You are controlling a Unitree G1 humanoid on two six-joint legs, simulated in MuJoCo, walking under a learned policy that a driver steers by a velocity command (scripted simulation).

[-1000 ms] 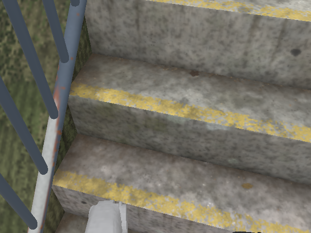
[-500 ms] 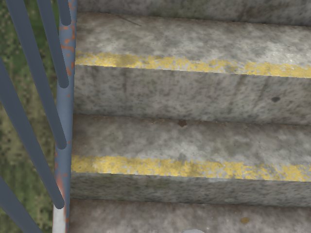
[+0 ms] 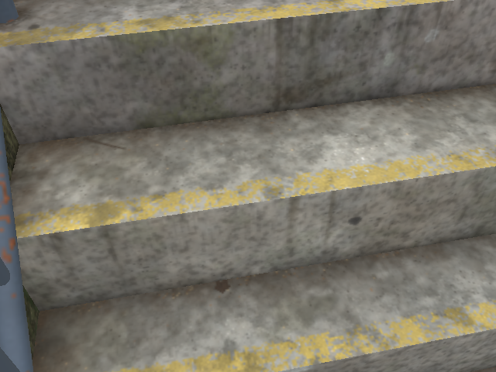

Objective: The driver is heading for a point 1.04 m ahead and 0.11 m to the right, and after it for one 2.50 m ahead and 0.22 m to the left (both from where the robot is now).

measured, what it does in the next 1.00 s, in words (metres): climbs, turning right: left foot 0.21 m higher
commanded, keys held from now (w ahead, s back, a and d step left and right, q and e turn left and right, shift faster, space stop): w+e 0.28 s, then w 0.72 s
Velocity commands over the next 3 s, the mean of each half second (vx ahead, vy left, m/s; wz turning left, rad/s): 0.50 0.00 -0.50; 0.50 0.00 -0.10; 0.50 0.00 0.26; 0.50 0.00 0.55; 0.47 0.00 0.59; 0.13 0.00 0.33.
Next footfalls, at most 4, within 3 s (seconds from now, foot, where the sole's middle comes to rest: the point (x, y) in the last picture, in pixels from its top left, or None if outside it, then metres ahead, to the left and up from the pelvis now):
0.46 left None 0.27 0.07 -0.55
1.12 right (467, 301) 0.56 -0.39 -0.36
1.70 left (380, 158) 0.73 -0.20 -0.13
2.20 right None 1.08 -0.43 0.08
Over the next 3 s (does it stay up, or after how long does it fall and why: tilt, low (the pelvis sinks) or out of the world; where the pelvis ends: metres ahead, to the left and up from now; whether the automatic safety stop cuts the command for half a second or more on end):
stays up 1.17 -0.21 0.98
